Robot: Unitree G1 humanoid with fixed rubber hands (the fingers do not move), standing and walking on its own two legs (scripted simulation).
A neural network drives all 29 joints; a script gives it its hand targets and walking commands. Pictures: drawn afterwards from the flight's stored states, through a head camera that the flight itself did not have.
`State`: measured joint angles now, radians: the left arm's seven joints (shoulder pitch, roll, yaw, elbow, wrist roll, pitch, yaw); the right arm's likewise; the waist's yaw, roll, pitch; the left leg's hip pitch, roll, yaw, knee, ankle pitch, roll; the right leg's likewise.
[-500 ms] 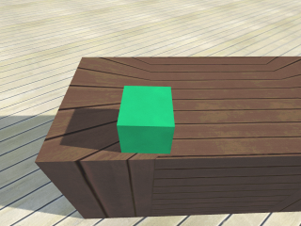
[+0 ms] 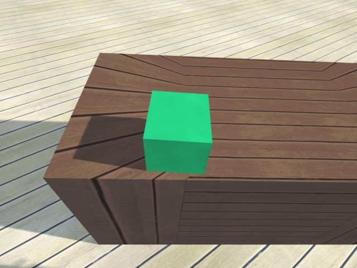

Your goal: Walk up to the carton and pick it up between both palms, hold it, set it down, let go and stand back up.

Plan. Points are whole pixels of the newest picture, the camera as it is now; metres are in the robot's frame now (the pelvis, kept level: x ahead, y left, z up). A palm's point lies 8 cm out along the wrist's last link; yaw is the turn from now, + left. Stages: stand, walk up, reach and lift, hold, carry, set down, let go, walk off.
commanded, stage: walk up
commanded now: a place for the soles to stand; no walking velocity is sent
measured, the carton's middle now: (177, 132) +0.50 -0.01 -0.01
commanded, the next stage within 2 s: reach and lift in 0.56 s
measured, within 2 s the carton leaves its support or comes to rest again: neither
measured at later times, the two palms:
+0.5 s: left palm out of the picture +0.07 +0.25 -0.13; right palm out of the picture +0.06 -0.26 -0.13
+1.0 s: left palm (94, 263) +0.18 +0.19 -0.10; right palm out of the picture +0.14 -0.28 -0.09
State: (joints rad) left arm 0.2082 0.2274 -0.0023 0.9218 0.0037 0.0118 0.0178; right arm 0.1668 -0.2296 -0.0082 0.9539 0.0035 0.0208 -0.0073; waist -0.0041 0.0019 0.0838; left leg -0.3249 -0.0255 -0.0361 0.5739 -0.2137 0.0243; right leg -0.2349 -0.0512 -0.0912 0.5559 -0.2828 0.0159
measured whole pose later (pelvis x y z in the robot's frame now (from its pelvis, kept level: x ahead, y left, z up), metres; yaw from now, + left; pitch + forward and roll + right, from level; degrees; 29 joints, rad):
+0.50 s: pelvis +0.00 +0.00 +0.00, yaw +0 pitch -1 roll -1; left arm 0.20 0.24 0.00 0.93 0.01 0.01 0.01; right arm 0.21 -0.23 0.00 0.96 0.00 0.01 0.00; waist -0.01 -0.01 0.06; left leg -0.34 -0.03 -0.04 0.57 -0.21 0.02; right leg -0.26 -0.06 -0.10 0.57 -0.29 0.01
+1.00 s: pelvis +0.03 -0.04 +0.00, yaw -4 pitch -6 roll +1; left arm 0.17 0.19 0.11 0.49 0.06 0.42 -0.02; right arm 0.19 -0.18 0.03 0.69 0.01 -0.04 -0.02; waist 0.00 -0.07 0.12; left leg -0.17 0.04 0.03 0.53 -0.26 -0.04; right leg -0.14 0.00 -0.04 0.59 -0.35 -0.03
